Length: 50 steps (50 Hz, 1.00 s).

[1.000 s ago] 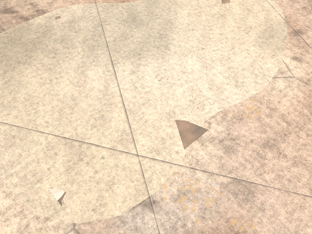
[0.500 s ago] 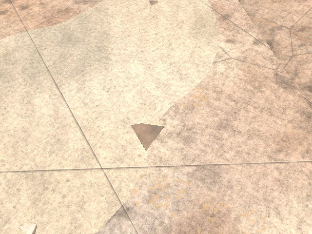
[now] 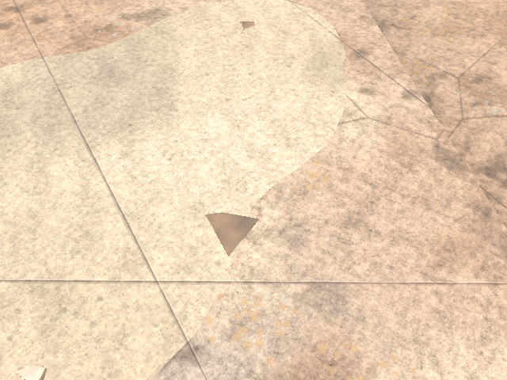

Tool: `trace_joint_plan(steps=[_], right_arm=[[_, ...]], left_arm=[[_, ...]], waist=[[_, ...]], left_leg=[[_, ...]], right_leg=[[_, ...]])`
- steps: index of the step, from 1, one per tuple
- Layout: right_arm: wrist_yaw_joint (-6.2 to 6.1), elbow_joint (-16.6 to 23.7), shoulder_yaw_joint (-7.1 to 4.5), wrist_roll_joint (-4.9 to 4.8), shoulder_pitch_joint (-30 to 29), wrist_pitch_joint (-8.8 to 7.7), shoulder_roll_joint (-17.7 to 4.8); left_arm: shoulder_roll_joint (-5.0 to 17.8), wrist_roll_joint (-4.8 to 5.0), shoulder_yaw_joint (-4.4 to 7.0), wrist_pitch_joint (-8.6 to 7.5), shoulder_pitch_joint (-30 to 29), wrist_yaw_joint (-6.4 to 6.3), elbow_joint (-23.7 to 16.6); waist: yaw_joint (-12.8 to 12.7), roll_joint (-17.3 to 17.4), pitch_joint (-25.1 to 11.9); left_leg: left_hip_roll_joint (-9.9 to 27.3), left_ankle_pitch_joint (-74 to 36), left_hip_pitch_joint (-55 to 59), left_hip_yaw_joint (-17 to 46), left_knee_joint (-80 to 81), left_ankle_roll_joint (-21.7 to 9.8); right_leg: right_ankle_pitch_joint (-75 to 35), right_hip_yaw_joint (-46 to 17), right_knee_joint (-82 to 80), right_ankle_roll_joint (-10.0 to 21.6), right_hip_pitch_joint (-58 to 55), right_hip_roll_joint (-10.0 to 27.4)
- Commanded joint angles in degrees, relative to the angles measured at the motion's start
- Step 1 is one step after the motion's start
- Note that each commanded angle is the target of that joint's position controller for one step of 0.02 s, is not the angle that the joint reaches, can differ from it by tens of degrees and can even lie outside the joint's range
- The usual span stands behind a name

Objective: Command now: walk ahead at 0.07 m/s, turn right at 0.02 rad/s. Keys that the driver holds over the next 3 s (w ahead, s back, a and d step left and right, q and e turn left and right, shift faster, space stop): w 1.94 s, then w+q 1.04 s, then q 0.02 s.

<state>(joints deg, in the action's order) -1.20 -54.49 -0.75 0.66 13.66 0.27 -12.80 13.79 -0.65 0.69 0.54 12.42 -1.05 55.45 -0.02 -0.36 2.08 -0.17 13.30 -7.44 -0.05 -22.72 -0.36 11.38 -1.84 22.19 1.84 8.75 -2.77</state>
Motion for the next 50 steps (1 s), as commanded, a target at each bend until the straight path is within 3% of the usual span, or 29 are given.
trace_joint_plan(steps=[1, 3, 4, 6, 7, 8, 10, 11, 12, 13, 14, 15, 16, 18, 20, 23, 27, 30, 32, 34, 35, 36, 37, 38, 39, 40, 42, 45, 50], right_arm=[[-0.23, 0.0, -1.81, 0.14, 2.7, -0.17, -7.5], [0.02, -0.2, -2.38, 0.34, 3.7, 0.45, -8.8], [0.08, -0.7, -2.6, 0.23, 5.3, 0.51, -9.3], [-0.03, -2.0, -3.45, 0.35, 7.0, 0.17, -10.5], [0.1, -1.9, -3.52, 0.51, 6.5, -0.21, -10.0], [0.31, -1.6, -3.67, 0.65, 5.3, -0.65, -10.2], [0.7, -1.0, -3.89, 0.11, 1.4, -1.2, -10.2], [0.85, -0.7, -4.05, -0.25, -0.7, -1.22, -10.1], [0.93, -0.3, -3.97, -0.03, -1.6, -1.27, -9.0], [1.1, 0.9, -3.22, 0.32, -3.1, -1.68, -6.2], [1.6, 3.4, -1.95, 0.06, -4.6, -2.28, -1.6], [1.8, 3.9, -2.88, 1.43, -5.9, -2.52, -5.9], [2.47, 3.3, -2.99, 1.11, -5.0, -2.95, -6.1], [3.41, 1.7, -2.86, 1.07, -3.0, -3.71, -5.3], [3.86, 1.3, -2.76, 1.74, -3.4, -3.33, -4.8], [3.85, 3.2, -2.3, 1.61, -8.5, -2.66, -3.5], [3.77, 7.4, -1.14, 0.99, -18.2, -2.51, -2.0], [3.46, 8.8, -0.95, 0.55, -20.1, -2.54, -2.6], [2.78, 8.3, -1.51, 0.52, -16.3, -2.81, -3.9], [1.8, 4.0, -2.9, 0.47, -2.8, -3.53, -6.2], [1.15, 1.0, -3.85, 1.05, 6.5, -3.99, -8.0], [0.65, -0.4, -5.17, 2.35, 15.4, -4.23, -13.1], [1.29, -0.3, -5.5, 2.25, 13.9, -3.81, -15.4], [1.68, 0.4, -5.16, 0.16, 7.0, -3.6, -12.2], [1.9, 1.7, -4.03, -0.33, 1.1, -3.94, -8.0], [2.13, 1.4, -3.35, 0.0, -0.7, -4.56, -5.4], [1.74, -0.3, -2.3, 0.11, 0.3, -5.5, -2.4], [1.44, -2.5, -2.31, -0.01, 5.3, -6.63, -3.8], [1.3, -4.0, -1.85, -0.19, 11.2, -6.46, -4.1]], left_arm=[[6.0, -0.07, 1.35, -0.31, 0.8, -0.26, -0.3], [6.3, -0.71, 1.67, 0.15, 0.2, 0.13, -0.5], [5.3, -0.84, 1.49, 0.01, -1.0, 0.42, -1.2], [2.7, -1.46, 0.88, -0.93, -2.2, 1.06, -2.1], [3.8, -1.44, 1.14, -1.48, -2.4, 1.27, -2.3], [4.4, -1.16, 1.37, -2.0, -1.7, 1.56, -2.4], [3.5, -0.74, 1.34, -2.86, 2.3, 2.05, -1.2], [2.7, -0.5, 1.36, -3.22, 6.9, 1.9, 0.6], [3.2, -0.48, 1.75, -3.46, 11.9, 1.49, 2.9], [5.9, -1.07, 2.43, -3.94, 17.6, 0.82, 4.4], [11.6, -1.01, 3.77, -4.29, 23.6, 0.66, 5.3], [10.7, -1.21, 3.54, -4.02, 21.3, 0.66, 5.5], [8.6, -1.12, 3.0, -4.31, 15.5, 0.75, 3.6], [6.5, -0.54, 2.37, -5.44, 11.3, 0.78, 2.1], [4.4, -0.4, 1.67, -6.26, 13.4, 0.64, 3.2], [3.5, -0.12, 1.16, -6.5, 18.2, 0.44, 5.5], [3.6, -0.41, 0.78, -6.3, 19.2, 0.21, 6.3], [4.6, -0.47, 0.92, -6.34, 19.3, 0.04, 7.0], [5.4, -0.36, 1.08, -6.47, 17.2, -0.04, 7.0], [6.7, -0.34, 1.53, -6.14, 15.4, -0.15, 6.8], [6.7, -0.2, 1.5, -6.01, 14.7, -0.02, 6.4], [3.4, -0.32, 0.83, -5.9, 16.7, 0.17, 5.0], [-1.3, 1.08, 0.54, -5.71, 22.9, 0.85, 5.2], [3.7, -0.21, 1.71, -5.45, 16.9, 0.76, 4.3], [4.4, -0.46, 2.07, -5.71, 11.7, 1.16, 2.7], [3.3, -0.45, 2.01, -5.85, 9.6, 1.31, 2.3], [1.3, -1.48, 1.84, -4.57, 10.5, 1.93, 2.6], [0.3, -1.66, 1.91, -3.21, 7.9, 2.53, 1.5], [0.8, -1.22, 1.72, -2.79, -5.9, 2.96, -3.5]], waist=[[0.6, 1.5, -0.3], [1.4, 3.1, 4.0], [2.2, 4.9, 5.9], [2.3, 9.7, 6.9], [2.1, 8.4, 6.2], [1.2, 7.7, 5.2], [-1.8, 7.7, 4.8], [-4.0, 7.6, 5.0], [-5.7, 4.9, 5.1], [-7.8, -3.8, 4.4], [-9.0, -17.0, 2.7], [-6.6, -9.5, 6.6], [-3.2, -4.6, 8.3], [-0.6, -2.8, 6.1], [-0.8, -3.2, 3.9], [-1.7, -3.9, 3.8], [-3.3, -5.0, 5.8], [-3.0, -6.0, 6.1], [-0.4, -5.8, 4.2], [5.5, -4.9, -3.1], [9.2, -3.7, -7.8], [10.3, 3.9, -14.9], [5.6, 14.2, -18.7], [3.9, 5.8, -10.2], [2.3, 2.9, -3.0], [0.9, 0.9, -0.1], [-1.9, 2.2, 0.4], [-2.6, 2.6, 1.3], [0.3, 2.6, 4.2]], left_leg=[[4.1, 11.6, -1.7, 5.6, 4.5, -3.2], [5.6, 28.8, -4.6, 10.0, 6.6, -6.1], [8.1, 32.8, -4.0, 14.1, 9.0, -7.8], [16.2, 33.7, -2.4, 23.6, 15.5, -11.9], [17.6, 30.6, -3.1, 24.5, 16.9, -12.7], [17.1, 27.7, -3.0, 23.2, 16.9, -12.5], [13.5, 24.3, -7.6, 16.4, 14.7, -10.6], [10.9, 24.2, -13.4, 12.7, 11.5, -9.4], [7.8, 24.1, -18.9, 9.8, 6.0, -8.3], [3.7, 20.6, -26.0, 4.4, -6.6, -6.5], [-3.1, 17.7, -35.7, -3.7, -24.1, -4.4], [-0.7, 16.1, -37.3, 1.4, -32.8, -5.5], [1.9, 10.4, -37.1, 3.1, -35.7, -6.1], [4.1, 2.9, -34.4, 2.1, -35.5, -5.2], [4.2, -0.8, -33.4, -0.2, -35.5, -3.6], [4.0, -2.9, -36.1, -2.7, -33.6, -1.6], [2.4, -6.7, -32.4, -5.8, -21.2, -1.0], [1.0, -7.9, -26.5, -7.0, -13.8, -3.1], [-0.8, -6.9, -19.6, -7.3, -11.3, -5.5], [-3.8, -5.9, -5.3, -7.5, -7.9, -7.8], [-1.4, -6.0, 7.4, -5.0, -5.8, -9.1], [13.7, 4.8, 19.6, 12.4, -4.7, -11.4], [24.9, 9.6, 27.2, 41.5, 6.1, -19.2], [21.7, 17.2, 18.9, 38.6, 9.7, -17.3], [19.6, 14.5, 9.7, 28.8, 11.1, -15.7], [17.0, 6.3, 3.6, 22.8, 12.6, -14.5], [13.1, -3.4, -2.7, 14.1, 14.0, -12.2], [11.6, -11.6, -3.3, 9.0, 15.1, -12.3], [9.3, -19.5, 0.5, 4.3, 16.6, -10.6]], right_leg=[[9.8, -4.7, -2.3, 1.9, 2.5, 3.6], [23.7, -3.9, 1.4, 3.2, 10.3, 1.7], [23.6, -2.8, 4.7, 3.2, 14.1, 1.1], [12.1, 3.5, 15.1, 2.0, 16.6, 0.8], [11.5, 3.0, 17.8, 1.9, 16.4, 2.3], [13.3, 2.7, 18.0, 2.1, 15.6, 2.9], [12.0, 4.5, 11.2, 3.1, 7.3, 2.3], [8.1, 6.3, 5.0, 3.5, -1.5, 0.9], [7.9, 6.0, 1.1, 3.5, -9.4, -0.7], [16.1, -5.9, -6.1, 4.5, -16.0, 7.1], [34.4, -31.6, -17.5, 9.1, -19.4, 21.5], [35.5, -36.1, -18.5, 12.0, -12.9, 24.7], [31.4, -31.0, -17.4, 11.6, -10.0, 22.5], [17.1, -20.8, -17.8, 9.2, -10.1, 17.6], [2.5, -13.6, -16.9, 8.3, -11.8, 14.8], [-14.0, -8.2, -15.0, 8.9, -13.4, 13.9], [-22.8, -4.0, -14.8, 9.0, -10.1, 12.5], [-28.9, -2.9, -14.2, 8.8, -10.5, 13.7], [-42.4, -1.4, -9.4, 7.7, -11.9, 14.5], [-53.8, 0.6, 6.3, 6.0, -12.6, 13.6], [-45.4, 1.8, 18.4, 5.1, -5.9, 11.5], [-19.0, 4.2, 37.0, 4.6, 5.0, 7.3], [19.5, 1.1, 54.7, 3.1, 22.7, -3.1], [13.6, -3.1, 56.7, 4.3, 27.3, 1.6], [7.2, -2.0, 53.6, 4.5, 27.3, 4.3], [4.3, -1.6, 50.8, 4.4, 24.8, 6.0], [3.1, -1.3, 46.3, 3.3, 19.3, 7.9], [1.5, 0.6, 42.3, 1.9, 21.4, 8.4], [-8.5, 4.0, 29.0, -0.4, 29.3, 8.9]])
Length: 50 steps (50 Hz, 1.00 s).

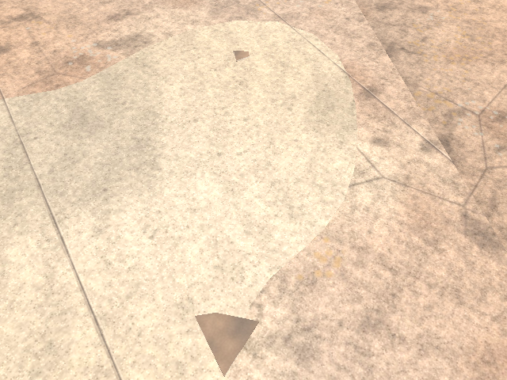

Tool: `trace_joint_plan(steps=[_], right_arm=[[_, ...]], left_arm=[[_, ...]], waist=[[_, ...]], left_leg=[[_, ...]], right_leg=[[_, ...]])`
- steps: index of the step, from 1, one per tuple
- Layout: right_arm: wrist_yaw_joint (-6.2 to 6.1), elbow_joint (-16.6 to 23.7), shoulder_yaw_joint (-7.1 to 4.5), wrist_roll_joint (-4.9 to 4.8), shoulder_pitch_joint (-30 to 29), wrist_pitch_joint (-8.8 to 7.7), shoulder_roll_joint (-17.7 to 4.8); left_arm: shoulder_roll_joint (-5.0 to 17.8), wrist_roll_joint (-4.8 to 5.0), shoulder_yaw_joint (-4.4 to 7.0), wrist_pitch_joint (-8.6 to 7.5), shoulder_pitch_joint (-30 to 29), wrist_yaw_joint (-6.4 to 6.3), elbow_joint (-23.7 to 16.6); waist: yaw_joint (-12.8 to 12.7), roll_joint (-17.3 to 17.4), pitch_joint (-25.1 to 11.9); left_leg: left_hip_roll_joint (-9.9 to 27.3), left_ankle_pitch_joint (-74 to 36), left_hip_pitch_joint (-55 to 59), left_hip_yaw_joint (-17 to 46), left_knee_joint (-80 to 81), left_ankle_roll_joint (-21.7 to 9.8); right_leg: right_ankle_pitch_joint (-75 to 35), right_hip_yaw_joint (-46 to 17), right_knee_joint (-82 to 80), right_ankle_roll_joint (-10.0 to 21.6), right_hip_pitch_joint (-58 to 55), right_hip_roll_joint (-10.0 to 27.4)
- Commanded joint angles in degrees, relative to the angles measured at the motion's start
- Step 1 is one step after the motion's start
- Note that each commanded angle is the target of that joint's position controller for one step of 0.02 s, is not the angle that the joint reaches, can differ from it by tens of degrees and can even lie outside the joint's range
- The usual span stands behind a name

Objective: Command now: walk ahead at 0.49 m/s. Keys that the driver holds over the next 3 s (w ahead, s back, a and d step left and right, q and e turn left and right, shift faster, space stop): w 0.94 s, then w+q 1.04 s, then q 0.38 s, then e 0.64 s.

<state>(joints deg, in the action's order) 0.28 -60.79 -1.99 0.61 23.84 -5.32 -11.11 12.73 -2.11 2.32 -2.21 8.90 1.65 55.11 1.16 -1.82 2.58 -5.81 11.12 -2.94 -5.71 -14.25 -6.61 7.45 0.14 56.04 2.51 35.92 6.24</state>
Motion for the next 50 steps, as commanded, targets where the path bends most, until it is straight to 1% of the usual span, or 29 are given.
trace_joint_plan(steps=[1, 5, 8, 10, 11, 12, 13, 14, 15, 16, 17, 18, 19, 20, 23, 26, 29, 34, 37, 38, 39, 40, 41, 42, 43, 44, 45, 47, 50], right_arm=[[-0.23, 2.1, -0.47, -0.15, 2.0, -0.87, -5.7], [-0.8, 0.6, -0.23, 0.1, 6.6, -0.78, -5.9], [-1.32, -0.3, -0.28, 0.79, 7.9, -0.38, -6.4], [-1.63, -0.2, -0.49, 1.04, 6.0, -0.27, -7.2], [-1.7, -0.2, -0.68, 1.14, 5.2, -0.2, -7.8], [-1.56, -0.1, -0.77, 1.0, 4.3, 0.0, -8.2], [-1.41, 0.7, -0.56, 0.4, 3.2, -0.07, -7.8], [-0.74, 3.0, 0.51, -1.57, 6.0, -0.22, -3.3], [-0.6, 2.1, -0.57, -1.55, 8.5, -0.05, -5.0], [-0.83, 3.3, -1.31, -0.39, 3.4, 0.23, -7.2], [-0.56, 4.5, -1.14, 0.03, -0.8, -0.11, -6.2], [-0.39, 4.6, -1.16, 0.18, -2.2, 0.06, -4.9], [-0.1, 4.8, -1.22, 1.14, -2.1, 0.78, -4.3], [0.34, 4.3, -1.0, 1.59, -0.9, 1.57, -3.0], [1.09, 5.9, -1.13, 1.79, -3.9, 2.88, -2.7], [1.3, 9.0, -1.11, 1.53, -12.4, 3.23, -3.5], [1.42, 11.3, -0.5, 0.88, -19.3, 2.99, -2.8], [1.19, 14.0, -0.22, 0.65, -26.6, 2.56, -3.4], [0.95, 14.4, -0.71, 0.69, -25.2, 1.83, -4.5], [0.62, 13.3, -1.14, 0.74, -21.4, 1.52, -5.1], [0.2, 10.8, -1.78, 0.9, -13.9, 1.08, -5.9], [-0.37, 7.5, -2.76, 1.72, -3.8, 0.46, -8.0], [-0.97, 6.2, -4.23, 3.19, 5.2, 0.12, -13.8], [-0.3, 5.9, -4.83, 2.27, 4.9, 0.81, -16.1], [-0.02, 6.7, -4.2, 0.48, -1.7, 1.33, -12.8], [0.2, 7.7, -3.11, 0.11, -7.1, 1.14, -8.9], [0.35, 7.8, -2.38, 0.36, -9.6, 0.76, -6.3], [-0.06, 6.2, -1.43, 0.1, -8.9, 0.03, -3.6], [-0.29, 4.0, -1.61, -0.34, -3.9, -0.84, -5.6]], left_arm=[[1.5, 0.45, -0.13, -0.17, -4.5, 0.32, -3.9], [1.0, 0.89, -0.78, -0.44, -11.5, 0.26, -6.2], [1.7, 0.9, -0.67, -0.92, -14.0, 0.05, -7.7], [2.6, 0.91, -0.2, -1.46, -10.8, -0.33, -7.3], [3.6, 0.87, 0.34, -1.75, -6.0, -0.76, -5.9], [4.8, 0.76, 1.1, -2.21, 2.3, -1.28, -3.2], [7.2, -0.3, 2.16, -2.75, 12.1, -1.9, -0.4], [13.2, -1.79, 3.79, -2.76, 19.9, -2.49, 0.4], [12.9, -0.1, 4.01, -1.76, 17.9, -1.63, 0.6], [10.4, 1.45, 3.48, -1.54, 11.3, -1.25, -0.2], [6.5, 1.69, 2.49, -1.91, 6.8, -1.01, -1.0], [3.9, 1.38, 1.77, -2.33, 4.8, -1.04, -0.8], [2.2, 1.4, 1.16, -2.79, 5.1, -1.34, 0.2], [1.4, 1.29, 0.82, -3.21, 6.0, -1.53, 1.1], [4.0, 1.47, 1.2, -4.29, 10.2, -1.68, 2.9], [4.5, 1.5, 1.04, -4.23, 13.0, -1.62, 3.5], [4.3, 1.51, 0.71, -4.11, 15.9, -1.63, 4.1], [5.0, 0.94, 0.69, -3.76, 21.0, -2.27, 5.9], [6.0, 0.49, 1.01, -3.47, 19.8, -2.86, 6.2], [6.5, 0.42, 1.17, -3.41, 18.8, -2.96, 6.2], [6.8, 0.54, 1.26, -3.21, 17.9, -2.89, 6.1], [6.2, 0.92, 1.0, -3.16, 17.3, -2.75, 5.6], [2.6, 2.35, 0.02, -3.21, 19.1, -2.34, 3.3], [1.1, 3.07, 0.26, -3.1, 24.1, -1.92, 3.9], [5.2, 1.68, 1.37, -2.67, 18.1, -2.07, 3.3], [4.6, 1.37, 1.37, -3.01, 13.6, -1.68, 1.8], [3.4, 1.31, 1.29, -2.99, 12.0, -1.52, 1.6], [1.6, -0.01, 1.12, -1.58, 13.5, -0.9, 2.2], [1.2, -0.54, 1.24, -0.53, 10.0, -0.31, 0.3]], waist=[[-0.3, 4.2, 3.7], [2.0, 5.3, 3.7], [2.2, 5.5, 4.0], [-0.2, 6.1, 2.4], [-2.3, 6.7, -0.1], [-5.7, 6.1, -4.3], [-9.8, 5.0, -9.5], [-9.7, -4.7, -17.8], [-7.6, -7.9, -21.2], [-5.1, -2.0, -11.7], [-4.1, 0.3, -5.0], [-2.1, 1.5, -1.2], [-0.4, 0.5, 0.1], [0.6, -0.1, 0.0], [1.3, -0.6, 0.6], [-0.2, -0.8, 2.5], [-2.1, -1.2, 3.0], [-4.5, -2.0, 3.6], [-2.6, -2.2, 2.9], [-0.7, -2.6, 1.0], [2.5, -1.9, -2.8], [6.4, -0.2, -8.3], [7.7, 7.9, -16.4], [5.0, 15.7, -20.6], [3.0, 6.7, -12.2], [1.6, 4.5, -5.1], [-0.1, 3.3, -2.0], [-2.6, 5.1, -0.7], [-3.1, 4.9, -0.1]], left_leg=[[14.4, -19.6, -3.4, 8.9, 7.8, -3.8], [15.1, -26.4, 2.9, 7.7, 6.3, -3.0], [17.2, -32.9, 9.5, 7.8, 3.4, -3.8], [17.9, -45.2, 11.2, 6.8, -1.9, -3.3], [17.9, -52.4, 11.5, 6.4, -7.4, -2.8], [16.8, -53.9, 10.2, 5.4, -16.6, -2.0], [15.2, -43.2, 0.8, 4.3, -29.0, -1.2], [8.4, -15.1, -17.3, 0.6, -50.2, 1.2], [0.9, 18.4, -28.6, 5.4, -63.4, 1.5], [5.4, 13.6, -33.1, 9.0, -64.4, 0.8], [7.4, 9.3, -33.3, 8.8, -61.6, 0.8], [9.3, 7.0, -31.0, 8.6, -57.6, 1.0], [10.5, 5.9, -28.3, 8.6, -54.4, 1.6], [10.8, 5.2, -26.1, 8.3, -52.8, 2.2], [11.4, 2.0, -28.5, 6.3, -48.9, 3.8], [12.5, -4.3, -33.6, 4.6, -41.1, 5.2], [11.6, -9.5, -32.8, 2.7, -30.7, 5.7], [9.6, -9.7, -33.5, 1.4, -21.6, 3.9], [7.7, -3.7, -29.2, 0.9, -17.8, 1.4], [5.9, -1.5, -23.6, 0.2, -16.6, 0.4], [3.9, -2.1, -14.9, -0.7, -13.6, -0.9], [6.1, -3.9, -0.8, 1.8, -12.1, -2.8], [21.8, 1.6, 15.8, 21.0, -10.8, -7.1], [31.2, 1.0, 22.5, 44.3, -2.8, -13.5], [27.6, 7.4, 15.2, 38.4, -1.4, -11.0], [25.4, 5.8, 6.1, 30.3, 0.7, -9.1], [22.6, 1.5, 0.4, 24.8, 2.8, -7.0], [18.8, -5.4, -5.7, 17.3, 4.7, -4.7], [16.9, -13.3, -6.1, 15.1, 5.6, -5.9]], right_leg=[[-6.3, 2.7, -8.4, -1.2, 1.5, -0.6], [-9.2, 5.0, -18.3, -0.4, 0.1, -3.0], [-5.5, 5.2, -22.1, 1.3, 0.4, -4.1], [-0.5, 5.9, -24.4, 3.4, -5.4, -6.3], [1.9, 6.3, -25.4, 4.5, -11.2, -8.2], [1.0, 6.8, -28.7, 6.0, -20.4, -9.6], [-0.4, 2.0, -29.9, 8.3, -35.2, -5.0], [5.3, -20.7, -31.3, 13.8, -52.2, 11.7], [4.5, -40.2, -38.6, 18.9, -55.4, 18.3], [7.6, -31.8, -40.0, 17.0, -47.5, 15.5], [5.8, -24.5, -42.5, 15.3, -38.9, 13.2], [2.5, -19.1, -44.7, 12.7, -32.4, 10.3], [-1.1, -15.1, -45.8, 10.9, -28.2, 7.9], [-3.3, -12.2, -46.5, 10.1, -26.3, 6.5], [-9.5, -8.1, -48.1, 10.3, -25.8, 5.0], [-11.5, -5.6, -49.8, 9.9, -27.4, 3.7], [-15.7, -3.2, -49.6, 8.8, -29.6, 2.5], [-20.9, -3.0, -47.2, 8.9, -39.3, 5.1], [-32.0, -2.2, -42.0, 8.1, -43.1, 6.7], [-39.7, -1.4, -37.4, 7.3, -43.0, 6.4], [-44.0, -0.2, -28.9, 6.5, -42.0, 5.2], [-37.1, 1.6, -16.9, 5.3, -34.8, 2.8], [-13.2, 4.7, 2.6, 3.4, -19.2, -2.4], [24.5, 1.3, 17.4, 2.5, -4.5, -11.5], [19.1, -3.7, 19.9, 3.3, 0.2, -6.9], [13.5, -3.2, 17.3, 3.4, 0.5, -4.7], [10.2, -2.9, 13.9, 3.2, -1.7, -2.8], [8.1, -2.3, 9.7, 1.9, -6.7, -1.3], [5.6, 0.0, 5.6, -0.2, -4.6, -0.8]])
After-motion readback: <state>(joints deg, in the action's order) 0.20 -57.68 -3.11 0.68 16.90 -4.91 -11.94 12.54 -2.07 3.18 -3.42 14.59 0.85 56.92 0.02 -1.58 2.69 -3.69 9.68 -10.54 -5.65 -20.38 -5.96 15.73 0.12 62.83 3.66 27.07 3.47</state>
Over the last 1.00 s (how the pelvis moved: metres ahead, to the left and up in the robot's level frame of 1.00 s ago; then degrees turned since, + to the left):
0.41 0.02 0.00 0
